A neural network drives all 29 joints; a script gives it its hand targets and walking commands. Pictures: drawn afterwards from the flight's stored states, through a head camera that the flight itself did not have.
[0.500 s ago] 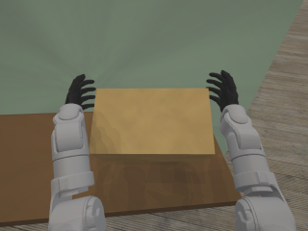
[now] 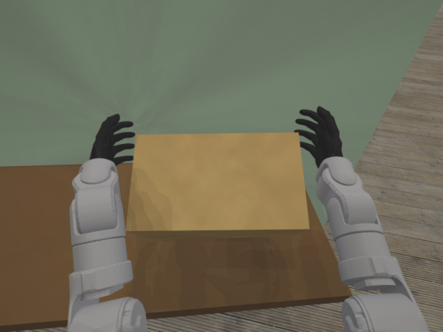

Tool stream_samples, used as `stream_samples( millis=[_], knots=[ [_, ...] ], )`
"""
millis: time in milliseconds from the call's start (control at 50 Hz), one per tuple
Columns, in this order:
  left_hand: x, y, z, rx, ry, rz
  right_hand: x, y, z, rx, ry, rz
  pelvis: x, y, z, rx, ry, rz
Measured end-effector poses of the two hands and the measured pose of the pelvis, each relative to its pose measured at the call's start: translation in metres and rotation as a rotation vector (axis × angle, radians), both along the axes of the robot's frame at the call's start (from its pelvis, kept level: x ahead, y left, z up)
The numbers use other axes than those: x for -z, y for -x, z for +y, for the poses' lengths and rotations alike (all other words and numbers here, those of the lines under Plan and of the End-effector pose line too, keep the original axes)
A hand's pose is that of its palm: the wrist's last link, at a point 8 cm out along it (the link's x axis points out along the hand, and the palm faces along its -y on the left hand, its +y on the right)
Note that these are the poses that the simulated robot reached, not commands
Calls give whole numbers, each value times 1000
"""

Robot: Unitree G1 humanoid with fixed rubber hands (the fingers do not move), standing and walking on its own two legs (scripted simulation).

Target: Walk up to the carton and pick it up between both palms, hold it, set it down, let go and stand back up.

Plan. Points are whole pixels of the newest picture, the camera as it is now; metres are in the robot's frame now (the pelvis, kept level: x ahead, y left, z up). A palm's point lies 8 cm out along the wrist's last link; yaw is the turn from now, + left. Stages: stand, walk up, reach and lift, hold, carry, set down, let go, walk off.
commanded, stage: hold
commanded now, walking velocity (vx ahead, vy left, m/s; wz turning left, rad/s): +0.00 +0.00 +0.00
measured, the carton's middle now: (218, 190) +0.35 +0.00 +0.09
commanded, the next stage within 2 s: set down in 1.60 s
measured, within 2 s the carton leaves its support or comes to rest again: neither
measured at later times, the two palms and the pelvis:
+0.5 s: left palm (108, 155) +0.34 +0.19 +0.18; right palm (331, 151) +0.34 -0.19 +0.19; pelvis -0.01 +0.00 +0.00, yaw -1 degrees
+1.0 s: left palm (108, 156) +0.34 +0.19 +0.18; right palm (331, 153) +0.34 -0.19 +0.19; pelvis -0.01 +0.00 +0.00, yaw -1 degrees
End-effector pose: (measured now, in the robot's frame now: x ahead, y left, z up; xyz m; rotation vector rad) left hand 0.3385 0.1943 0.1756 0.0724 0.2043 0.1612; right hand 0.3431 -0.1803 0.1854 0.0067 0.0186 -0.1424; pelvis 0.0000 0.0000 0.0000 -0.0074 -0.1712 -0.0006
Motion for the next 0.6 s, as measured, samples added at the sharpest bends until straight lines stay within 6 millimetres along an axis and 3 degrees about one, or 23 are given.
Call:
stream_samples(
  millis=[360, 600],
  knots=[
    [-7, -5, -12, 20, 23, 7, -10, 5, -12, 23, 10, 5, 0, 12, -7, 5, -4, 14],
    [-4, -5, -1, -1, 16, 13, -5, -2, 0, 6, 14, 9, -1, 10, -2, -1, -2, 18]
  ],
)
